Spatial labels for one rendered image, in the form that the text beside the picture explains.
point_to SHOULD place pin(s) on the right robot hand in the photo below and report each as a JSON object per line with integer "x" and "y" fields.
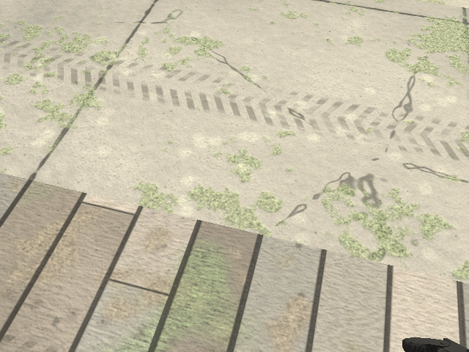
{"x": 417, "y": 344}

